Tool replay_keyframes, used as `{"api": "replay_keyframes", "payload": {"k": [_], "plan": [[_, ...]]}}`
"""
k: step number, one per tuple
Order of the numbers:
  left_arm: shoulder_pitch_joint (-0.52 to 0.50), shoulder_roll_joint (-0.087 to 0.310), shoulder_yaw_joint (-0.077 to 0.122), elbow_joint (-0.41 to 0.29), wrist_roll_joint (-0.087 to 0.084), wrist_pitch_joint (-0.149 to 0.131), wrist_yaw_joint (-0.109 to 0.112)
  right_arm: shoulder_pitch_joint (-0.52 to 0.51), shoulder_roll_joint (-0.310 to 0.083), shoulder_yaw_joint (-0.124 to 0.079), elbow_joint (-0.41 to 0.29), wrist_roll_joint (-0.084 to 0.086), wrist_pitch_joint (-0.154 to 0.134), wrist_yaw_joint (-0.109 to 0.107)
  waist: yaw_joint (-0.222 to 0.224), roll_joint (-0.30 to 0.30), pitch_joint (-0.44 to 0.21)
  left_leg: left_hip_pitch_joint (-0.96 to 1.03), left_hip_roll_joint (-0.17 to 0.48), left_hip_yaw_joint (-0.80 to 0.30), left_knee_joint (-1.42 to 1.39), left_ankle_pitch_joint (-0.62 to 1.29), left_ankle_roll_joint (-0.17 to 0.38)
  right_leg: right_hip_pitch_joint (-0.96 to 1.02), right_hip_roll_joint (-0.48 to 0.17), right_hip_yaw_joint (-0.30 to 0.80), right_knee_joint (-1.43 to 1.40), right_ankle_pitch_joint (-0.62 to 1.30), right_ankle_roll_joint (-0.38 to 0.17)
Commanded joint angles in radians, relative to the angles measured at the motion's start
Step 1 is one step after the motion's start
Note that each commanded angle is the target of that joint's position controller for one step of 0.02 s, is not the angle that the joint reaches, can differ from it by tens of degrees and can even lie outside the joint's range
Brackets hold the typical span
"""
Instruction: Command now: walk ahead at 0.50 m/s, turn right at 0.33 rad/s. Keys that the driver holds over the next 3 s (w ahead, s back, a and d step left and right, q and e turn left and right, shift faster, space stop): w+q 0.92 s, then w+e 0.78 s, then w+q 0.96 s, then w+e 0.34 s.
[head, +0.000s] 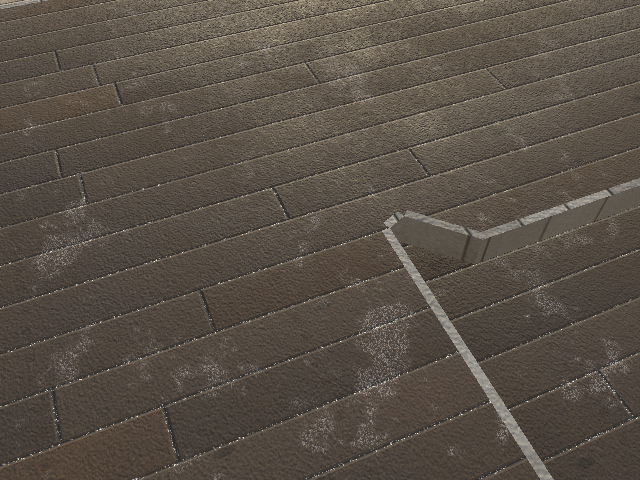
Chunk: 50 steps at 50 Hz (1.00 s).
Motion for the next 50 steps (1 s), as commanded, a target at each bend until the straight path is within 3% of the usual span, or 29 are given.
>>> {"api": "replay_keyframes", "payload": {"k": [1, 3, 6, 7, 8, 9, 10, 11, 12, 13, 15, 17, 18, 21, 24, 27, 31, 33, 34, 35, 36, 37, 38, 39, 40, 41, 42, 46, 50], "plan": [[-0.067, -0.013, -0.019, -0.078, 0.006, -0.027, -0.018, -0.06, -0.149, -0.027, -0.055, 0.014, -0.014, 0.001, 0.014, 0.093, 0.021, -0.057, 0.247, -0.106, -0.127, 0.29, 0.16, 0.057, 0.002, -0.023, -0.181, 0.144, -0.012], [-0.147, -0.014, -0.024, -0.105, 0.009, -0.037, -0.029, -0.004, -0.171, -0.028, -0.023, 0.033, -0.003, 0.003, -0.006, 0.09, 0.041, -0.03, 0.26, -0.124, -0.12, 0.288, 0.163, 0.081, 0.013, -0.058, -0.269, 0.151, -0.023], [-0.196, 0.021, -0.014, -0.13, 0.003, -0.048, -0.038, 0.043, -0.204, -0.034, 0.012, 0.042, 0.018, 0.003, 0.006, 0.113, 0.045, 0.063, 0.304, -0.168, -0.059, 0.369, 0.149, 0.109, 0.04, -0.065, -0.364, 0.058, -0.045], [-0.17, 0.04, -0.006, -0.125, 0.002, -0.051, -0.038, 0.045, -0.212, -0.034, 0.021, 0.043, 0.025, 0.0, 0.031, 0.129, 0.026, 0.078, 0.308, -0.175, -0.02, 0.43, 0.136, 0.17, 0.056, -0.07, -0.393, 0.03, -0.055], [-0.091, 0.067, 0.009, -0.105, 0.006, -0.054, -0.034, 0.031, -0.219, -0.033, 0.024, 0.045, 0.03, -0.003, 0.088, 0.136, -0.024, 0.063, 0.288, -0.154, 0.073, 0.56, 0.113, 0.311, 0.082, -0.092, -0.438, 0.043, -0.075], [0.052, 0.116, 0.035, -0.061, 0.012, -0.053, -0.024, 0.034, -0.201, -0.023, 0.027, 0.041, 0.031, -0.005, 0.161, 0.129, -0.121, -0.006, 0.237, -0.119, 0.241, 0.62, 0.081, 0.545, 0.094, -0.101, -0.447, 0.079, -0.101], [0.233, 0.195, 0.06, -0.032, 0.026, -0.046, -0.007, 0.029, -0.139, 0.004, -0.001, 0.014, 0.024, -0.006, 0.233, 0.046, -0.281, -0.218, 0.178, -0.083, 0.536, 0.348, 0.034, 0.867, -0.091, 0.078, -0.392, 0.148, -0.161], [0.259, 0.263, 0.067, -0.024, 0.032, -0.038, -0.001, 0.164, -0.012, 0.043, -0.016, 0.013, 0.009, 0.001, 0.163, -0.218, -0.445, -0.564, 0.026, -0.1, 0.877, -0.348, -0.024, 1.154, -0.351, 0.513, -0.478, 0.001, -0.308], [0.266, 0.16, 0.045, -0.028, 0.033, -0.036, 0.0, 0.11, -0.126, 0.013, 0.009, 0.04, 0.001, 0.002, 0.211, -0.114, -0.434, -0.636, 0.056, -0.229, 0.999, -0.378, -0.023, 1.08, -0.328, 0.568, -0.551, -0.119, -0.297], [0.206, 0.122, 0.029, -0.019, 0.025, -0.04, 0.0, 0.025, -0.166, -0.004, -0.023, 0.059, 0.0, 0.003, 0.195, -0.099, -0.257, -0.708, 0.096, -0.208, 1.021, -0.301, -0.015, 0.955, -0.29, 0.406, -0.579, -0.106, -0.254], [0.084, 0.052, 0.01, -0.014, 0.022, -0.051, -0.006, -0.028, -0.142, -0.006, -0.03, 0.037, 0.012, -0.007, 0.13, -0.063, -0.11, -0.657, 0.157, -0.184, 0.944, -0.155, -0.022, 0.716, -0.211, 0.217, -0.654, -0.023, -0.218], [0.027, 0.022, 0.008, -0.004, 0.032, -0.071, -0.01, 0.02, -0.096, -0.005, -0.013, 0.038, 0.043, -0.009, 0.073, -0.073, -0.069, -0.549, 0.181, -0.193, 0.915, -0.082, -0.031, 0.58, -0.183, 0.108, -0.735, 0.025, -0.21], [0.014, 0.023, 0.012, 0.006, 0.031, -0.081, -0.01, 0.022, -0.071, -0.001, -0.013, 0.039, 0.055, -0.01, 0.059, -0.052, -0.049, -0.542, 0.184, -0.192, 0.902, -0.068, -0.037, 0.547, -0.187, 0.069, -0.763, 0.066, -0.216], [0.012, 0.045, 0.024, 0.039, 0.036, -0.094, -0.001, -0.038, -0.058, -0.001, -0.042, 0.032, 0.072, -0.012, 0.05, -0.017, 0.002, -0.603, 0.188, -0.213, 0.8, 0.037, -0.049, 0.539, -0.188, -0.042, -0.8, 0.15, -0.215], [0.024, 0.072, 0.034, 0.062, 0.033, -0.089, 0.012, -0.114, -0.045, 0.007, -0.064, 0.027, 0.067, 0.008, 0.069, -0.005, 0.024, -0.59, 0.178, -0.183, 0.615, 0.196, -0.041, 0.558, -0.162, -0.154, -0.81, 0.174, -0.192], [0.065, 0.105, 0.045, 0.087, 0.021, -0.079, 0.02, -0.22, -0.037, 0.016, -0.102, 0.025, 0.065, 0.028, 0.108, 0.02, 0.059, -0.581, 0.167, -0.13, 0.485, 0.245, -0.022, 0.603, -0.18, -0.215, -0.817, 0.176, -0.182], [0.104, 0.138, 0.06, 0.12, -0.002, -0.052, 0.02, -0.297, -0.062, 0.01, -0.152, 0.023, 0.069, 0.046, 0.122, 0.02, 0.077, -0.598, 0.14, -0.078, 0.398, 0.143, 0.029, 0.74, -0.212, -0.258, -0.742, 0.277, -0.153], [0.093, 0.167, 0.067, 0.121, -0.011, -0.037, 0.023, -0.256, -0.093, -0.007, -0.161, 0.022, 0.074, 0.049, 0.081, -0.01, 0.021, -0.491, 0.077, -0.018, 0.392, 0.041, 0.068, 0.779, -0.208, -0.286, -0.607, 0.591, -0.129], [0.078, 0.174, 0.068, 0.118, -0.016, -0.027, 0.024, -0.16, -0.122, -0.026, -0.143, 0.026, 0.077, 0.047, 0.021, -0.017, -0.039, -0.36, 0.029, 0.014, 0.379, 0.016, 0.093, 0.766, -0.191, -0.307, -0.457, 0.731, -0.111], [0.07, 0.159, 0.059, 0.112, -0.017, -0.022, 0.026, 0.005, -0.179, -0.061, -0.097, 0.03, 0.08, 0.036, -0.066, 0.006, -0.126, -0.12, -0.025, 0.02, 0.328, 0.058, 0.129, 0.675, -0.146, -0.335, -0.234, 0.728, -0.075], [0.096, 0.103, 0.036, 0.09, 0.018, -0.028, 0.029, 0.145, -0.287, -0.098, -0.067, 0.036, 0.091, 0.013, -0.101, 0.161, -0.213, 0.167, 0.121, -0.239, 0.294, 0.082, 0.198, 0.415, -0.088, -0.343, 0.104, 0.337, -0.016], [0.171, -0.024, -0.004, 0.038, 0.041, -0.056, 0.02, 0.082, -0.361, -0.097, -0.093, 0.036, 0.076, 0.015, 0.03, 0.343, -0.311, 0.404, 0.33, -0.83, 0.125, -0.182, 0.383, 0.024, 0.13, -0.168, 0.397, -0.472, 0.037], [0.047, 0.072, 0.01, 0.029, -0.002, -0.089, 0.009, 0.09, -0.268, -0.07, -0.117, 0.03, 0.057, 0.027, -0.053, 0.191, -0.344, 0.414, 0.365, -0.917, 0.005, -0.266, 0.367, -0.076, 0.105, 0.012, 0.463, -0.456, 0.015], [-0.022, 0.102, 0.018, 0.004, -0.032, -0.107, 0.003, 0.058, -0.218, -0.056, -0.108, 0.024, 0.041, 0.029, -0.048, 0.158, -0.207, 0.322, 0.343, -0.782, -0.005, -0.196, 0.324, -0.145, 0.064, 0.002, 0.427, -0.355, -0.012], [-0.022, 0.093, 0.016, 0.016, -0.016, -0.118, 0.011, 0.004, -0.189, -0.047, -0.117, 0.025, 0.033, 0.028, -0.008, 0.092, -0.137, 0.19, 0.297, -0.662, 0.013, -0.084, 0.288, -0.105, 0.015, 0.005, 0.348, -0.272, -0.024], [-0.017, 0.097, 0.023, 0.027, 0.013, -0.119, 0.019, -0.059, -0.155, -0.037, -0.129, 0.019, 0.032, 0.023, 0.031, 0.081, -0.096, 0.068, 0.257, -0.566, 0.012, 0.04, 0.264, -0.033, -0.013, 0.008, 0.262, -0.216, -0.02], [0.002, 0.101, 0.028, 0.033, 0.021, -0.109, 0.017, -0.091, -0.132, -0.028, -0.148, 0.006, 0.032, 0.017, 0.061, 0.099, -0.091, -0.003, 0.232, -0.517, -0.007, 0.12, 0.257, 0.034, -0.029, 0.017, 0.225, -0.177, -0.016], [-0.033, 0.055, 0.02, 0.016, 0.035, -0.074, 0.017, -0.066, -0.164, -0.035, -0.146, 0.013, 0.026, -0.007, 0.07, 0.085, -0.058, -0.12, 0.187, -0.407, -0.047, 0.295, 0.262, 0.067, -0.007, -0.017, 0.044, -0.061, 0.042], [-0.133, 0.009, -0.005, 0.007, 0.022, -0.077, -0.002, -0.025, -0.143, -0.022, -0.114, 0.01, 0.026, -0.02, 0.015, 0.128, -0.028, -0.137, 0.137, -0.27, -0.062, 0.263, 0.193, 0.12, 0.011, -0.052, -0.249, 0.24, 0.05]]}}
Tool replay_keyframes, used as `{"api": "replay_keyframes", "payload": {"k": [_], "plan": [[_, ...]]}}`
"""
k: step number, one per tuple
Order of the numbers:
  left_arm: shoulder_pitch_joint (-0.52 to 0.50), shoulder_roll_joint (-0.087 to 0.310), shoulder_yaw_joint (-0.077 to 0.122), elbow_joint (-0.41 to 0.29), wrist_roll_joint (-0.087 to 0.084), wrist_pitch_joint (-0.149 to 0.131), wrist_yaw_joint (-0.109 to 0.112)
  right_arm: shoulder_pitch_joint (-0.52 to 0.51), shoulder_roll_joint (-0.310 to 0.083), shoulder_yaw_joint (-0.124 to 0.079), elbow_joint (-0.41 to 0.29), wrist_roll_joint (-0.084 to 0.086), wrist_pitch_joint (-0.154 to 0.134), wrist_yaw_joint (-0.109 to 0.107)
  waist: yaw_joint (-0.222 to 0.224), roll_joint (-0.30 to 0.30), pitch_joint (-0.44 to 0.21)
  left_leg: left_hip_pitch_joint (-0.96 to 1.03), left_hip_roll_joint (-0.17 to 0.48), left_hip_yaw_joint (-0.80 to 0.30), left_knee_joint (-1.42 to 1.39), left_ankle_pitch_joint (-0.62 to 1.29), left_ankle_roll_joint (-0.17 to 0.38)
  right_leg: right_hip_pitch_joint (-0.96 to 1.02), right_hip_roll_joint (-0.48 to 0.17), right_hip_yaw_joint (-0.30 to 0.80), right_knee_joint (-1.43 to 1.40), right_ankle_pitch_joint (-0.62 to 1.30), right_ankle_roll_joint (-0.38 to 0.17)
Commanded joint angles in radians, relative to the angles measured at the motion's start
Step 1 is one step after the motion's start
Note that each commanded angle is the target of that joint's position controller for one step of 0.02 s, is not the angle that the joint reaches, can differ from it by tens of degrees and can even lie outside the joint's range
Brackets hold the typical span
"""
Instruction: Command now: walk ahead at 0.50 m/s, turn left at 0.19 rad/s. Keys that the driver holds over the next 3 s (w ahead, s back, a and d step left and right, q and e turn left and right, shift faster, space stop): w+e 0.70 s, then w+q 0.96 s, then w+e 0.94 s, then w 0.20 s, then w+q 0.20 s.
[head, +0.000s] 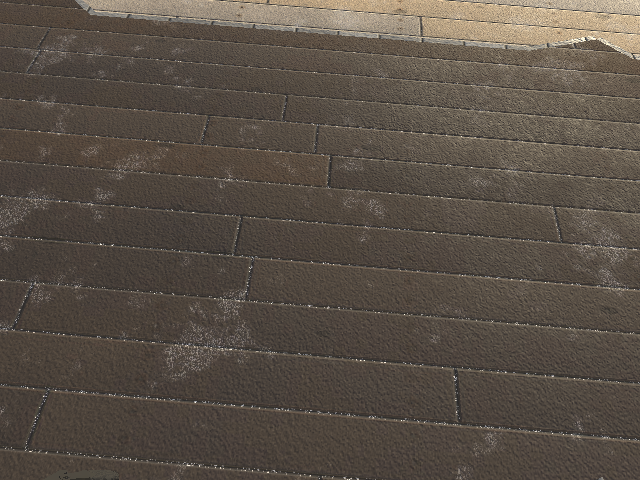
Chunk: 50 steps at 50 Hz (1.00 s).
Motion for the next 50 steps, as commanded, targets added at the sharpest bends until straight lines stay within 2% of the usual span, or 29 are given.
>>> {"api": "replay_keyframes", "payload": {"k": [1, 4, 8, 10, 11, 12, 13, 14, 15, 16, 17, 18, 19, 22, 24, 27, 32, 34, 35, 36, 37, 38, 39, 40, 41, 43, 45, 48, 50], "plan": [[-0.063, 0.027, -0.006, -0.054, -0.011, -0.011, -0.016, -0.006, -0.157, -0.035, -0.049, -0.001, -0.02, -0.011, -0.019, 0.114, -0.031, -0.055, 0.213, -0.086, -0.132, 0.194, 0.118, 0.107, 0.031, -0.059, -0.169, 0.222, 0.0], [-0.126, 0.047, -0.007, -0.074, -0.024, -0.016, -0.029, 0.041, -0.169, -0.034, -0.013, -0.002, -0.023, -0.007, -0.049, 0.104, 0.01, 0.044, 0.271, -0.099, -0.133, 0.162, 0.117, 0.056, 0.032, -0.054, -0.237, 0.236, -0.036], [-0.146, 0.058, -0.009, -0.1, -0.027, -0.022, -0.056, 0.063, -0.182, -0.041, 0.025, -0.002, -0.009, -0.013, -0.041, 0.096, 0.028, 0.232, 0.341, -0.075, -0.06, 0.342, 0.095, -0.035, 0.049, -0.058, -0.277, 0.073, -0.104], [-0.06, 0.085, 0.003, -0.084, -0.026, -0.019, -0.06, 0.031, -0.199, -0.045, 0.021, -0.006, -0.001, -0.019, 0.01, 0.119, -0.036, 0.257, 0.331, -0.028, 0.041, 0.661, 0.068, 0.098, 0.104, -0.097, -0.274, -0.013, -0.141], [0.045, 0.112, 0.02, -0.057, -0.022, -0.016, -0.056, 0.009, -0.204, -0.045, 0.014, -0.007, 0.006, -0.023, 0.071, 0.114, -0.107, 0.245, 0.302, 0.011, 0.174, 0.843, 0.049, 0.246, 0.147, -0.133, -0.286, -0.011, -0.166], [0.187, 0.152, 0.04, -0.024, -0.019, -0.012, -0.049, -0.006, -0.194, -0.037, 0.0, -0.01, 0.011, -0.028, 0.143, 0.088, -0.198, 0.147, 0.26, 0.053, 0.375, 0.841, 0.015, 0.472, 0.135, -0.093, -0.291, 0.043, -0.201], [0.311, 0.242, 0.061, -0.018, -0.01, -0.008, -0.041, 0.065, -0.134, -0.015, -0.036, -0.028, -0.001, -0.028, 0.139, -0.08, -0.337, -0.181, 0.159, 0.096, 0.736, 0.471, -0.05, 0.839, -0.086, 0.276, -0.287, 0.034, -0.332], [0.341, 0.215, 0.057, -0.001, -0.032, -0.004, -0.045, 0.103, -0.077, 0.006, -0.028, -0.026, -0.024, -0.014, 0.122, -0.255, -0.408, -0.477, -0.007, 0.032, 1.004, -0.324, -0.106, 1.04, -0.227, 0.705, -0.446, -0.121, -0.464], [0.315, 0.154, 0.037, -0.007, -0.04, 0.001, -0.041, 0.032, -0.158, -0.007, -0.05, -0.001, -0.052, 0.003, 0.153, -0.14, -0.33, -0.599, 0.061, -0.071, 1.065, -0.318, -0.088, 1.014, -0.208, 0.677, -0.492, -0.281, -0.414], [0.265, 0.134, 0.032, -0.024, -0.028, 0.006, -0.035, -0.068, -0.166, -0.006, -0.081, 0.022, -0.07, 0.012, 0.153, -0.062, -0.214, -0.625, 0.106, -0.056, 1.03, -0.246, -0.076, 0.887, -0.173, 0.549, -0.508, -0.273, -0.376], [0.216, 0.125, 0.028, -0.034, -0.018, 0.008, -0.033, -0.119, -0.155, -0.004, -0.097, 0.01, -0.08, 0.012, 0.121, 0.029, -0.115, -0.612, 0.14, -0.039, 0.937, -0.193, -0.072, 0.735, -0.135, 0.459, -0.53, -0.181, -0.354], [0.183, 0.101, 0.019, -0.045, -0.013, 0.007, -0.03, -0.129, -0.161, -0.012, -0.098, -0.015, -0.079, 0.006, 0.092, 0.048, -0.087, -0.56, 0.171, -0.036, 0.849, -0.152, -0.077, 0.644, -0.102, 0.396, -0.548, -0.08, -0.34], [0.167, 0.101, 0.015, -0.055, -0.008, 0.008, -0.027, -0.113, -0.152, -0.013, -0.102, -0.024, -0.073, 0.005, 0.064, 0.019, -0.079, -0.512, 0.177, -0.032, 0.809, -0.135, -0.089, 0.583, -0.079, 0.371, -0.566, -0.008, -0.343], [0.17, 0.119, 0.022, -0.06, -0.019, 0.01, -0.013, -0.094, -0.12, -0.007, -0.107, -0.028, -0.049, -0.003, 0.041, -0.012, -0.069, -0.476, 0.182, -0.001, 0.672, -0.107, -0.137, 0.479, -0.047, 0.288, -0.593, 0.114, -0.355], [0.193, 0.146, 0.031, -0.053, -0.024, 0.014, -0.001, -0.166, -0.098, 0.002, -0.129, -0.029, -0.043, -0.007, 0.061, -0.012, -0.047, -0.466, 0.168, 0.014, 0.529, 0.018, -0.163, 0.428, -0.014, 0.235, -0.599, 0.131, -0.334], [0.24, 0.15, 0.034, -0.033, -0.032, 0.027, 0.013, -0.277, -0.072, 0.011, -0.153, -0.023, -0.051, -0.002, 0.107, -0.032, -0.044, -0.365, 0.119, 0.025, 0.313, 0.23, -0.175, 0.375, 0.04, 0.189, -0.576, 0.092, -0.278], [0.308, 0.14, 0.035, -0.01, -0.039, 0.05, 0.022, -0.36, -0.109, -0.003, -0.18, -0.001, -0.07, 0.013, 0.124, -0.055, -0.049, -0.319, 0.086, -0.017, 0.16, 0.216, -0.151, 0.501, -0.002, 0.318, -0.475, 0.0, -0.247], [0.289, 0.144, 0.039, -0.016, -0.034, 0.058, 0.024, -0.314, -0.136, -0.017, -0.169, 0.003, -0.08, 0.015, 0.089, -0.085, -0.055, -0.256, 0.089, -0.018, 0.132, 0.14, -0.117, 0.535, -0.019, 0.365, -0.411, 0.035, -0.231], [0.271, 0.128, 0.035, -0.024, -0.031, 0.06, 0.023, -0.235, -0.154, -0.029, -0.149, 0.0, -0.084, 0.01, 0.043, -0.086, -0.089, -0.139, 0.094, -0.002, 0.089, 0.147, -0.088, 0.52, 0.009, 0.353, -0.344, 0.08, -0.208], [0.264, 0.078, 0.016, -0.031, -0.019, 0.055, 0.018, -0.108, -0.187, -0.042, -0.127, -0.017, -0.089, 0.005, -0.015, -0.058, -0.201, 0.059, 0.18, -0.05, 0.118, 0.149, -0.034, 0.48, 0.047, 0.285, -0.175, 0.097, -0.18], [0.362, 0.015, -0.005, -0.042, -0.019, 0.046, 0.017, 0.026, -0.259, -0.059, -0.107, -0.038, -0.085, 0.002, -0.014, 0.115, -0.354, 0.409, 0.376, -0.35, 0.126, 0.063, 0.094, 0.232, 0.164, 0.163, 0.133, -0.112, -0.115], [0.444, 0.021, -0.014, -0.036, -0.036, 0.038, 0.017, 0.107, -0.259, -0.069, -0.048, -0.012, -0.071, 0.014, -0.002, 0.362, -0.393, 0.514, 0.5, -0.709, 0.021, -0.172, 0.204, 0.001, 0.205, 0.092, 0.371, -0.511, -0.078], [0.379, 0.104, 0.001, -0.032, -0.041, 0.033, 0.014, 0.065, -0.178, -0.045, -0.062, 0.009, -0.068, 0.018, -0.019, 0.236, -0.254, 0.421, 0.465, -0.693, -0.024, -0.328, 0.18, -0.095, 0.152, 0.129, 0.453, -0.48, -0.078], [0.267, 0.125, 0.006, -0.052, -0.034, 0.03, 0.01, 0.01, -0.141, -0.033, -0.069, 0.006, -0.06, 0.018, -0.023, 0.147, -0.137, 0.302, 0.417, -0.553, -0.034, -0.292, 0.149, -0.116, 0.114, 0.09, 0.462, -0.402, -0.077], [0.196, 0.116, 0.004, -0.074, -0.018, 0.021, 0.008, -0.032, -0.133, -0.026, -0.073, -0.003, -0.053, 0.02, -0.007, 0.1, -0.061, 0.188, 0.374, -0.463, -0.058, -0.177, 0.142, -0.115, 0.082, 0.048, 0.412, -0.342, -0.077], [0.168, 0.093, 0.006, -0.084, -0.001, 0.008, 0.004, -0.062, -0.115, -0.016, -0.075, -0.012, -0.048, 0.021, 0.029, 0.113, -0.03, 0.067, 0.31, -0.365, -0.089, 0.035, 0.134, -0.037, 0.042, 0.028, 0.292, -0.279, -0.071], [0.17, 0.058, -0.005, -0.09, 0.001, 0.003, -0.002, -0.058, -0.122, -0.018, -0.07, 0.001, -0.045, 0.019, 0.046, 0.142, -0.053, 0.025, 0.284, -0.31, -0.102, 0.144, 0.148, 0.017, 0.042, -0.003, 0.168, -0.289, -0.052], [0.068, 0.016, -0.028, -0.117, 0.005, -0.005, -0.009, -0.042, -0.181, -0.038, -0.056, 0.016, -0.034, 0.004, 0.026, 0.137, -0.049, -0.069, 0.253, -0.228, -0.119, 0.177, 0.141, 0.128, 0.066, -0.035, -0.069, -0.158, -0.029], [0.012, 0.029, -0.028, -0.124, -0.004, -0.011, -0.016, -0.007, -0.197, -0.043, -0.043, 0.017, -0.024, -0.003, 0.005, 0.133, -0.051, -0.106, 0.244, -0.214, -0.118, 0.172, 0.124, 0.209, 0.096, -0.037, -0.168, -0.012, -0.017]]}}
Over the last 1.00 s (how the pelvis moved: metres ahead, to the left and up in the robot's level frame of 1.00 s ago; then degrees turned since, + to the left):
0.52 0.08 0.00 26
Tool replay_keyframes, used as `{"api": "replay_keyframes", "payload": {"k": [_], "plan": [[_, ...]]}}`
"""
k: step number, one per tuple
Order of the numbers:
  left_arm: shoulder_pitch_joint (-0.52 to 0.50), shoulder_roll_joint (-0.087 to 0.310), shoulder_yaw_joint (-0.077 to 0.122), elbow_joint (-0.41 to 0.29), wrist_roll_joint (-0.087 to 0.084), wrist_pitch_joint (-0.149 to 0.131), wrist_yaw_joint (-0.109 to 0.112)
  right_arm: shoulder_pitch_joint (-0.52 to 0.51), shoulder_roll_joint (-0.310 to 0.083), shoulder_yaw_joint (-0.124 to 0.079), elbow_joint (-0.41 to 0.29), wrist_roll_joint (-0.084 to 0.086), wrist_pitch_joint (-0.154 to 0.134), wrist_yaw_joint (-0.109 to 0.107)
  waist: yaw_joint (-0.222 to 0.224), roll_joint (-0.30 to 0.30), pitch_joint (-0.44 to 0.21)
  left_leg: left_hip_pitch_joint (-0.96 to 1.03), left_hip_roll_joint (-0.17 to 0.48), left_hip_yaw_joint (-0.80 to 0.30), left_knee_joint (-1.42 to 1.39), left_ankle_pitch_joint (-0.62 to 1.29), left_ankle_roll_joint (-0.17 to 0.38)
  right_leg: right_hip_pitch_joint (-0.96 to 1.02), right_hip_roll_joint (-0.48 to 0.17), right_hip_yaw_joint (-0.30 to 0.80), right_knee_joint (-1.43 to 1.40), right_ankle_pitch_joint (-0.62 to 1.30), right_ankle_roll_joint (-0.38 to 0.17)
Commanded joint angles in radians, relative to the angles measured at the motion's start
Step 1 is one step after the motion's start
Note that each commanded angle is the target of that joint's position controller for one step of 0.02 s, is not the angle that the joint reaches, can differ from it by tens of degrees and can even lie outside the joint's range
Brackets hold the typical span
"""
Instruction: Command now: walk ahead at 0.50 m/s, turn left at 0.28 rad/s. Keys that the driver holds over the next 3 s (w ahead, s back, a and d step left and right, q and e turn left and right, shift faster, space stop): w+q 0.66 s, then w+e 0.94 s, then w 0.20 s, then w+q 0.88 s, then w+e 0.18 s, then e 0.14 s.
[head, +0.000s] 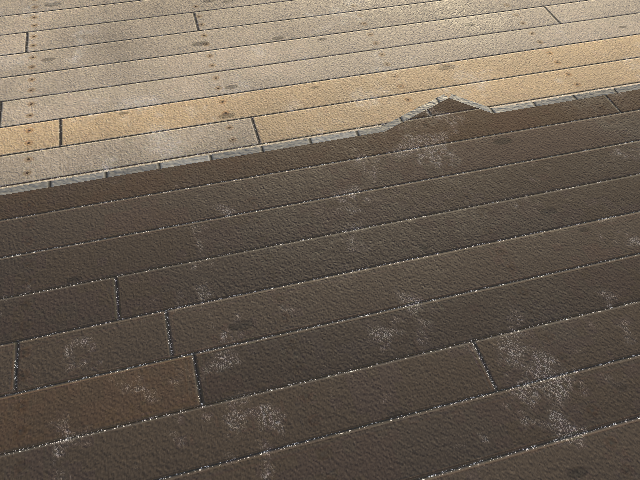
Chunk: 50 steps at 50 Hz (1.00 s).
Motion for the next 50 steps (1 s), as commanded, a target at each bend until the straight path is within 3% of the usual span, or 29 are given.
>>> {"api": "replay_keyframes", "payload": {"k": [1, 4, 5, 7, 8, 9, 10, 11, 12, 13, 15, 18, 23, 26, 28, 30, 31, 32, 33, 34, 35, 36, 37, 38, 39, 41, 43, 45, 50], "plan": [[-0.062, 0.05, 0.006, -0.073, -0.009, -0.022, -0.01, -0.049, -0.192, -0.049, -0.075, 0.008, -0.006, -0.013, 0.028, 0.127, -0.025, -0.085, 0.211, -0.204, -0.121, 0.159, 0.176, 0.137, 0.046, -0.022, -0.143, 0.177, 0.019], [-0.093, 0.081, 0.018, -0.088, -0.017, -0.029, -0.01, -0.011, -0.188, -0.048, -0.064, 0.015, 0.006, -0.018, 0.039, 0.128, -0.023, -0.069, 0.222, -0.259, -0.069, 0.061, 0.142, 0.219, 0.053, 0.003, -0.229, 0.186, 0.006], [-0.076, 0.09, 0.024, -0.085, -0.018, -0.032, -0.009, -0.013, -0.185, -0.048, -0.064, 0.014, 0.009, -0.02, 0.058, 0.13, -0.026, -0.075, 0.218, -0.271, -0.04, 0.037, 0.127, 0.271, 0.05, 0.001, -0.256, 0.18, -0.005], [0.041, 0.125, 0.046, -0.058, -0.011, -0.034, 0.003, -0.016, -0.138, -0.034, -0.071, 0.005, 0.012, -0.02, 0.128, 0.124, -0.071, -0.136, 0.156, -0.25, 0.096, 0.023, 0.079, 0.47, 0.011, 0.009, -0.302, 0.131, -0.046], [0.186, 0.184, 0.063, -0.042, 0.003, -0.033, 0.014, -0.027, -0.074, -0.012, -0.092, -0.008, 0.007, -0.017, 0.192, 0.014, -0.179, -0.244, 0.091, -0.167, 0.364, -0.089, 0.037, 0.673, -0.155, 0.165, -0.314, 0.053, -0.106], [0.259, 0.262, 0.086, -0.016, 0.003, -0.009, 0.014, 0.078, -0.023, 0.005, -0.122, 0.015, -0.006, -0.02, 0.16, -0.271, -0.285, -0.519, -0.005, -0.028, 0.656, -0.383, -0.01, 0.888, -0.367, 0.541, -0.4, -0.183, -0.245], [0.26, 0.201, 0.076, -0.007, -0.009, -0.005, 0.007, 0.064, -0.113, -0.015, -0.114, 0.028, -0.006, -0.024, 0.17, -0.218, -0.211, -0.644, 0.061, -0.043, 0.822, -0.383, -0.022, 0.834, -0.377, 0.664, -0.461, -0.385, -0.254], [0.227, 0.147, 0.061, -0.009, -0.013, -0.007, 0.008, -0.004, -0.156, -0.03, -0.118, 0.024, -0.001, -0.024, 0.176, -0.138, -0.11, -0.675, 0.093, -0.05, 0.881, -0.297, -0.022, 0.748, -0.339, 0.547, -0.472, -0.349, -0.225], [0.17, 0.116, 0.049, -0.012, -0.007, -0.009, 0.005, -0.033, -0.148, -0.031, -0.117, 0.016, 0.006, -0.024, 0.152, -0.085, -0.059, -0.643, 0.119, -0.034, 0.88, -0.228, -0.028, 0.655, -0.295, 0.423, -0.487, -0.213, -0.206], [0.129, 0.084, 0.041, -0.009, 0.0, -0.01, 0.002, -0.056, -0.136, -0.034, -0.12, 0.005, 0.011, -0.022, 0.132, -0.063, -0.018, -0.62, 0.14, -0.033, 0.852, -0.176, -0.03, 0.58, -0.255, 0.328, -0.511, -0.101, -0.197], [0.088, 0.067, 0.04, 0.004, 0.005, -0.018, 0.003, -0.064, -0.1, -0.031, -0.131, 0.011, 0.026, -0.012, 0.098, -0.107, 0.008, -0.555, 0.177, -0.02, 0.813, -0.12, -0.038, 0.484, -0.22, 0.191, -0.555, 0.046, -0.192], [0.092, 0.093, 0.053, 0.03, 0.0, -0.027, 0.006, -0.118, -0.069, -0.024, -0.161, 0.005, 0.036, -0.005, 0.092, -0.066, 0.017, -0.569, 0.182, -0.004, 0.732, -0.032, -0.057, 0.466, -0.216, 0.067, -0.59, 0.2, -0.209], [0.114, 0.145, 0.068, 0.066, -0.007, -0.019, 0.015, -0.253, -0.045, -0.008, -0.204, 0.003, 0.027, 0.026, 0.131, -0.03, 0.035, -0.502, 0.172, 0.052, 0.45, 0.197, -0.044, 0.479, -0.199, -0.107, -0.602, 0.288, -0.186], [0.154, 0.175, 0.077, 0.093, -0.022, -0.007, 0.016, -0.337, -0.053, -0.007, -0.242, 0.006, 0.027, 0.042, 0.151, -0.021, 0.059, -0.484, 0.16, 0.085, 0.351, 0.202, -0.015, 0.538, -0.221, -0.156, -0.592, 0.299, -0.165], [0.17, 0.194, 0.084, 0.107, -0.031, 0.004, 0.017, -0.365, -0.07, -0.012, -0.265, 0.006, 0.029, 0.051, 0.146, -0.022, 0.061, -0.467, 0.14, 0.114, 0.311, 0.135, 0.014, 0.597, -0.236, -0.187, -0.545, 0.404, -0.147], [0.172, 0.227, 0.094, 0.109, -0.038, 0.017, 0.022, -0.323, -0.106, -0.031, -0.27, -0.001, 0.035, 0.052, 0.102, -0.052, 0.007, -0.351, 0.075, 0.174, 0.299, 0.028, 0.056, 0.634, -0.233, -0.227, -0.403, 0.734, -0.126], [0.165, 0.235, 0.095, 0.106, -0.042, 0.026, 0.025, -0.221, -0.14, -0.052, -0.249, -0.001, 0.039, 0.048, 0.038, -0.051, -0.055, -0.208, 0.031, 0.199, 0.269, 0.016, 0.085, 0.618, -0.215, -0.253, -0.247, 0.859, -0.109], [0.17, 0.214, 0.085, 0.102, -0.038, 0.028, 0.03, -0.053, -0.197, -0.085, -0.202, 0.003, 0.046, 0.035, -0.047, -0.024, -0.143, 0.052, -0.003, 0.187, 0.227, 0.065, 0.123, 0.499, -0.18, -0.277, -0.025, 0.823, -0.075], [0.217, 0.128, 0.054, 0.081, 0.009, 0.022, 0.028, 0.067, -0.287, -0.109, -0.179, 0.012, 0.058, 0.011, -0.057, 0.172, -0.238, 0.355, 0.195, -0.111, 0.232, 0.12, 0.195, 0.211, -0.116, -0.281, 0.314, 0.239, -0.029], [0.277, 0.055, 0.018, 0.035, 0.007, -0.008, 0.012, 0.005, -0.331, -0.099, -0.215, 0.015, 0.043, 0.014, 0.033, 0.335, -0.395, 0.587, 0.418, -0.688, 0.044, -0.148, 0.392, -0.131, 0.073, -0.109, 0.614, -0.385, 0.009], [0.184, 0.164, 0.044, 0.052, -0.037, -0.032, -0.002, 0.02, -0.221, -0.07, -0.21, 0.004, 0.032, 0.022, -0.041, 0.154, -0.374, 0.543, 0.416, -0.641, -0.034, -0.218, 0.329, -0.214, 0.011, 0.019, 0.65, -0.325, -0.012], [0.114, 0.17, 0.044, 0.029, -0.064, -0.041, -0.007, -0.013, -0.19, -0.058, -0.2, -0.005, 0.021, 0.023, -0.033, 0.134, -0.229, 0.411, 0.389, -0.488, -0.035, -0.156, 0.284, -0.244, -0.026, -0.003, 0.614, -0.251, -0.033], [0.1, 0.149, 0.039, 0.038, -0.052, -0.039, 0.002, -0.077, -0.166, -0.047, -0.195, -0.007, 0.013, 0.023, 0.012, 0.047, -0.142, 0.253, 0.352, -0.365, -0.039, -0.03, 0.247, -0.201, -0.077, -0.008, 0.534, -0.171, -0.034], [0.107, 0.148, 0.043, 0.051, -0.032, -0.03, 0.007, -0.132, -0.129, -0.035, -0.194, -0.016, 0.006, 0.021, 0.047, 0.064, -0.102, 0.145, 0.315, -0.271, -0.053, 0.082, 0.228, -0.139, -0.107, -0.003, 0.465, -0.123, -0.03], [0.144, 0.143, 0.044, 0.067, -0.031, -0.016, 0.004, -0.158, -0.119, -0.03, -0.195, -0.027, -0.002, 0.02, 0.077, 0.096, -0.088, 0.064, 0.296, -0.216, -0.082, 0.143, 0.22, -0.069, -0.124, 0.006, 0.447, -0.084, -0.025], [0.188, 0.11, 0.04, 0.093, -0.03, 0.011, 0.004, -0.169, -0.122, -0.032, -0.173, -0.029, -0.021, 0.019, 0.103, 0.091, -0.08, 0.002, 0.289, -0.133, -0.135, 0.214, 0.226, -0.031, -0.123, -0.001, 0.411, -0.035, -0.006], [0.143, 0.095, 0.037, 0.086, -0.03, 0.028, 0.011, -0.157, -0.131, -0.035, -0.144, -0.033, -0.036, 0.015, 0.094, 0.072, -0.027, -0.021, 0.284, -0.058, -0.178, 0.244, 0.217, -0.082, -0.12, 0.016, 0.343, 0.047, 0.011], [0.095, 0.084, 0.037, 0.076, -0.029, 0.028, 0.012, -0.139, -0.125, -0.034, -0.12, -0.037, -0.039, 0.006, 0.076, 0.068, 0.004, 0.005, 0.264, 0.02, -0.192, 0.265, 0.19, -0.131, -0.1, 0.039, 0.241, 0.16, 0.016], [-0.019, 0.046, 0.023, 0.046, -0.029, 0.011, -0.015, -0.116, -0.141, -0.034, -0.079, -0.03, -0.039, -0.008, 0.026, 0.066, 0.046, 0.069, 0.258, 0.147, -0.224, 0.27, 0.134, -0.103, -0.053, -0.012, -0.033, 0.382, -0.005]]}}
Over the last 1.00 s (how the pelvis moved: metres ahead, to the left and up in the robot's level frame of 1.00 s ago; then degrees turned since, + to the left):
0.58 -0.10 0.00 -18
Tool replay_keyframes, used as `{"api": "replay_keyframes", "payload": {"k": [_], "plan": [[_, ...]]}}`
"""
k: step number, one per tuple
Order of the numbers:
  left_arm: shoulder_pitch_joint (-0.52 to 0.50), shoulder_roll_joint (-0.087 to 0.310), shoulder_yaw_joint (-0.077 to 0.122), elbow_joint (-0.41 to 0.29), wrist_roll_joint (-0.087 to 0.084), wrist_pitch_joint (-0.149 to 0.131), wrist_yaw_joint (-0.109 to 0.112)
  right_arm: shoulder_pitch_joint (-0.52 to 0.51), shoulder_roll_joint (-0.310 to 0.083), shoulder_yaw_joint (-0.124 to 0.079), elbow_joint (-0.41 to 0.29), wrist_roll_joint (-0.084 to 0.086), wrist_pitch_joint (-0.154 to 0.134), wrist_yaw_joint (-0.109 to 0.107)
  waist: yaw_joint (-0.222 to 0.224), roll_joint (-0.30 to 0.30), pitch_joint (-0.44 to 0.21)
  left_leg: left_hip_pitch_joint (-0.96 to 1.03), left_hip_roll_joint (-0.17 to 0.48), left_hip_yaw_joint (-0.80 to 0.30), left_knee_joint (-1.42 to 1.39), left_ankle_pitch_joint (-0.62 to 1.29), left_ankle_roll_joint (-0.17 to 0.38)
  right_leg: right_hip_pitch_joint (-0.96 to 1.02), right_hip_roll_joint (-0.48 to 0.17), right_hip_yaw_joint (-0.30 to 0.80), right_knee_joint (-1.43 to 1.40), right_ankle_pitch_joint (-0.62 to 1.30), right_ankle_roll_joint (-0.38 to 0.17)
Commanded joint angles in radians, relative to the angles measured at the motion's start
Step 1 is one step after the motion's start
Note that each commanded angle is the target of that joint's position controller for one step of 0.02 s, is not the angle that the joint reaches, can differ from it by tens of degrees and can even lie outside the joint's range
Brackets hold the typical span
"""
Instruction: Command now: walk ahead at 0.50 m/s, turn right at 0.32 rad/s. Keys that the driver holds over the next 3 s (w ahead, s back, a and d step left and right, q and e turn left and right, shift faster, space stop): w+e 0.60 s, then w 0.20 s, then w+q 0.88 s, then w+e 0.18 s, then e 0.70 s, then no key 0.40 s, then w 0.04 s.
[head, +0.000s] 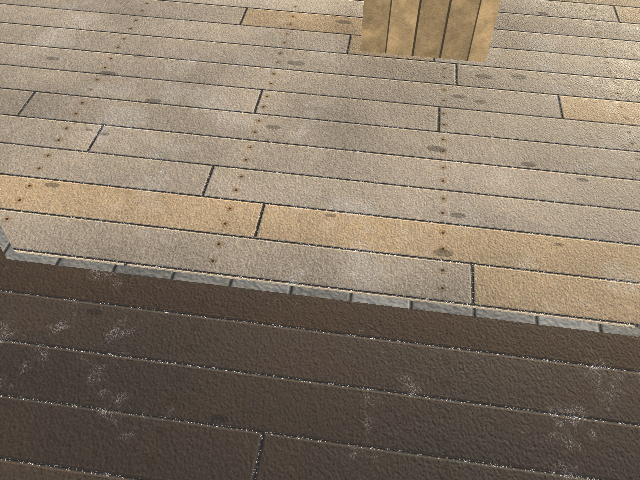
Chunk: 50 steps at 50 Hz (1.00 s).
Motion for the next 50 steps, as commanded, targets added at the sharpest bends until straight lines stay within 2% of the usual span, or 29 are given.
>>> {"api": "replay_keyframes", "payload": {"k": [1, 5, 7, 9, 10, 11, 12, 13, 14, 15, 16, 17, 20, 23, 25, 29, 31, 32, 33, 34, 35, 36, 37, 38, 39, 41, 43, 47, 50], "plan": [[-0.104, 0.036, 0.0, -0.087, 0.0, -0.017, -0.017, -0.013, -0.158, -0.042, -0.035, 0.006, -0.013, -0.012, -0.031, 0.076, 0.057, -0.048, 0.287, -0.033, -0.114, 0.315, 0.096, 0.038, 0.014, -0.031, -0.12, 0.097, -0.015], [-0.176, 0.032, -0.005, -0.143, 0.004, -0.019, -0.047, 0.032, -0.175, -0.051, 0.005, 0.02, 0.019, -0.02, -0.05, 0.072, 0.073, 0.135, 0.342, -0.004, -0.028, 0.481, 0.087, -0.037, 0.039, -0.077, -0.196, -0.043, -0.058], [-0.15, 0.053, 0.004, -0.162, 0.004, -0.016, -0.057, 0.011, -0.202, -0.059, 0.002, 0.025, 0.037, -0.031, -0.015, 0.107, 0.029, 0.173, 0.346, 0.024, 0.081, 0.784, 0.064, 0.039, 0.087, -0.135, -0.203, -0.155, -0.093], [-0.003, 0.113, 0.036, -0.144, 0.005, -0.007, -0.053, -0.008, -0.225, -0.063, -0.006, 0.024, 0.053, -0.046, 0.075, 0.142, -0.08, 0.152, 0.328, 0.056, 0.318, 1.064, 0.032, 0.259, 0.163, -0.185, -0.196, -0.233, -0.141], [0.154, 0.168, 0.066, -0.113, 0.003, -0.004, -0.04, -0.024, -0.218, -0.058, -0.013, 0.027, 0.054, -0.053, 0.165, 0.11, -0.162, 0.023, 0.288, 0.08, 0.543, 0.976, -0.005, 0.517, 0.176, -0.148, -0.265, -0.163, -0.185], [0.277, 0.284, 0.1, -0.098, 0.006, 0.004, -0.019, 0.053, -0.137, -0.029, -0.053, 0.004, 0.034, -0.047, 0.163, -0.082, -0.298, -0.359, 0.182, 0.081, 0.923, 0.481, -0.065, 0.926, -0.063, 0.246, -0.258, -0.166, -0.327], [0.253, 0.272, 0.088, -0.114, -0.007, -0.004, -0.019, 0.071, -0.077, 0.0, -0.066, -0.006, -0.003, -0.025, 0.117, -0.167, -0.418, -0.651, -0.013, -0.106, 1.174, -0.349, -0.099, 1.134, -0.227, 0.742, -0.422, -0.282, -0.474], [0.25, 0.199, 0.066, -0.118, 0.001, -0.007, -0.018, -0.031, -0.158, -0.021, -0.084, 0.035, -0.036, -0.004, 0.17, -0.081, -0.365, -0.767, 0.06, -0.231, 1.212, -0.312, -0.071, 1.116, -0.204, 0.663, -0.472, -0.362, -0.417], [0.202, 0.164, 0.057, -0.123, 0.004, -0.009, -0.014, -0.099, -0.166, -0.018, -0.11, 0.056, -0.053, 0.004, 0.156, -0.022, -0.231, -0.793, 0.107, -0.213, 1.143, -0.227, -0.052, 0.98, -0.168, 0.522, -0.486, -0.343, -0.37], [0.135, 0.144, 0.049, -0.133, 0.003, -0.009, -0.014, -0.119, -0.155, -0.017, -0.113, 0.039, -0.059, -0.001, 0.106, 0.06, -0.128, -0.761, 0.147, -0.197, 1.03, -0.17, -0.052, 0.815, -0.126, 0.42, -0.504, -0.252, -0.339], [0.084, 0.113, 0.038, -0.148, 0.009, -0.01, -0.011, -0.116, -0.167, -0.027, -0.107, 0.016, -0.052, -0.008, 0.071, 0.056, -0.08, -0.696, 0.174, -0.191, 0.949, -0.131, -0.063, 0.699, -0.092, 0.348, -0.526, -0.15, -0.324], [0.057, 0.109, 0.035, -0.165, 0.019, -0.009, -0.008, -0.096, -0.165, -0.03, -0.106, 0.009, -0.04, -0.008, 0.042, 0.027, -0.063, -0.638, 0.182, -0.19, 0.922, -0.109, -0.076, 0.619, -0.071, 0.324, -0.55, -0.089, -0.326], [0.048, 0.138, 0.043, -0.167, 0.014, -0.013, 0.005, -0.076, -0.13, -0.023, -0.106, 0.0, -0.012, -0.015, 0.017, 0.01, -0.043, -0.591, 0.179, -0.156, 0.788, -0.05, -0.131, 0.489, -0.035, 0.232, -0.579, 0.044, -0.331], [0.079, 0.163, 0.052, -0.15, 0.004, -0.007, 0.021, -0.192, -0.094, -0.007, -0.135, -0.002, -0.01, -0.018, 0.057, -0.013, -0.022, -0.544, 0.144, -0.139, 0.543, 0.164, -0.157, 0.425, 0.032, 0.153, -0.569, 0.008, -0.278], [0.114, 0.166, 0.054, -0.137, 0.001, 0.002, 0.027, -0.265, -0.084, -0.002, -0.149, 0.007, -0.016, -0.011, 0.093, -0.031, -0.027, -0.485, 0.106, -0.133, 0.407, 0.287, -0.16, 0.416, 0.048, 0.154, -0.551, -0.063, -0.248], [0.165, 0.158, 0.055, -0.115, -0.008, 0.016, 0.032, -0.316, -0.127, -0.018, -0.168, 0.025, -0.031, 0.004, 0.104, -0.052, -0.034, -0.45, 0.085, -0.18, 0.282, 0.276, -0.137, 0.52, 0.002, 0.273, -0.468, -0.169, -0.222], [0.153, 0.154, 0.056, -0.115, -0.001, 0.02, 0.035, -0.272, -0.152, -0.03, -0.158, 0.027, -0.041, 0.009, 0.073, -0.078, -0.038, -0.415, 0.092, -0.183, 0.264, 0.204, -0.104, 0.573, -0.03, 0.322, -0.408, -0.158, -0.204], [0.143, 0.14, 0.052, -0.115, 0.002, 0.021, 0.034, -0.211, -0.158, -0.037, -0.139, 0.024, -0.046, 0.008, 0.041, -0.086, -0.053, -0.34, 0.092, -0.164, 0.236, 0.198, -0.079, 0.576, -0.021, 0.319, -0.363, -0.123, -0.189], [0.149, 0.102, 0.039, -0.116, 0.008, 0.019, 0.031, -0.121, -0.181, -0.051, -0.119, 0.012, -0.051, 0.004, 0.0, -0.071, -0.112, -0.194, 0.113, -0.166, 0.22, 0.19, -0.043, 0.56, 0.025, 0.282, -0.251, -0.061, -0.161], [0.167, 0.048, 0.016, -0.128, 0.023, 0.016, 0.027, 0.015, -0.227, -0.061, -0.108, -0.005, -0.054, -0.003, -0.052, 0.031, -0.246, 0.043, 0.268, -0.325, 0.235, 0.131, 0.02, 0.459, 0.086, 0.206, 0.012, -0.193, -0.126], [0.33, -0.012, -0.002, -0.139, -0.008, 0.005, 0.024, 0.11, -0.316, -0.088, -0.053, -0.007, -0.039, 0.004, 0.01, 0.38, -0.345, 0.341, 0.469, -0.802, 0.138, -0.099, 0.205, 0.102, 0.231, 0.083, 0.345, -0.609, -0.054], [0.307, 0.089, 0.011, -0.114, -0.018, 0.001, 0.028, 0.11, -0.224, -0.07, -0.058, 0.025, -0.036, 0.012, -0.026, 0.286, -0.285, 0.32, 0.48, -0.921, 0.067, -0.362, 0.201, -0.033, 0.167, 0.122, 0.469, -0.633, -0.046], [0.177, 0.144, 0.027, -0.13, -0.014, 0.001, 0.027, 0.06, -0.166, -0.053, -0.066, 0.027, -0.032, 0.009, -0.053, 0.185, -0.151, 0.204, 0.435, -0.767, 0.056, -0.343, 0.156, -0.068, 0.133, 0.115, 0.495, -0.542, -0.048], [0.101, 0.137, 0.025, -0.15, -0.001, 0.0, 0.03, 0.01, -0.152, -0.044, -0.073, 0.014, -0.026, 0.008, -0.042, 0.116, -0.09, 0.096, 0.391, -0.642, 0.05, -0.219, 0.131, -0.046, 0.101, 0.077, 0.473, -0.478, -0.047], [0.055, 0.124, 0.025, -0.165, 0.013, -0.006, 0.027, -0.017, -0.133, -0.037, -0.067, 0.009, -0.022, 0.007, -0.029, 0.105, -0.036, 0.01, 0.356, -0.558, 0.032, -0.099, 0.133, -0.037, 0.077, 0.069, 0.417, -0.433, -0.047], [0.064, 0.09, 0.021, -0.169, 0.013, -0.01, 0.017, -0.028, -0.109, -0.024, -0.055, 0.006, -0.023, 0.005, 0.012, 0.152, -0.027, -0.072, 0.301, -0.46, -0.004, 0.048, 0.128, 0.043, 0.038, 0.037, 0.325, -0.389, -0.046], [0.056, 0.056, 0.011, -0.174, 0.02, -0.012, 0.014, -0.012, -0.122, -0.026, -0.041, 0.023, -0.023, 0.005, 0.023, 0.156, -0.026, -0.101, 0.29, -0.418, -0.026, 0.151, 0.155, 0.061, 0.032, 0.0, 0.223, -0.393, -0.032], [-0.077, 0.015, -0.011, -0.205, 0.025, -0.03, 0.005, 0.015, -0.185, -0.044, -0.019, 0.038, -0.006, -0.008, -0.007, 0.128, -0.008, -0.156, 0.26, -0.333, -0.048, 0.223, 0.152, 0.135, 0.051, -0.033, -0.074, -0.215, -0.001], [-0.155, 0.03, -0.008, -0.216, 0.014, -0.04, -0.005, 0.069, -0.194, -0.047, 0.005, 0.045, 0.008, -0.012, -0.033, 0.131, -0.006, -0.174, 0.252, -0.319, -0.029, 0.225, 0.133, 0.228, 0.091, -0.04, -0.205, -0.085, 0.015]]}}
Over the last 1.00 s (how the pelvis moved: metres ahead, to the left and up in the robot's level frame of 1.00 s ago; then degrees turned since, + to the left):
0.49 0.13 0.00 21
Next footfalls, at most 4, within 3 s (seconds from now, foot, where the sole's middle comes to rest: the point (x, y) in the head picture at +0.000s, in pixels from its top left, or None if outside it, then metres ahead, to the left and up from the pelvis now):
0.20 right None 0.29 -0.14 -0.78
0.66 left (324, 427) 0.61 -0.01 -0.78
1.14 right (461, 373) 0.73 -0.33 -0.78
1.64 left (356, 265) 1.05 -0.11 -0.78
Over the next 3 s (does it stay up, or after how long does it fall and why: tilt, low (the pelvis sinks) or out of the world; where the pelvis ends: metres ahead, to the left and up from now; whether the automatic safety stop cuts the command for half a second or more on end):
stays up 1.25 -0.20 -0.01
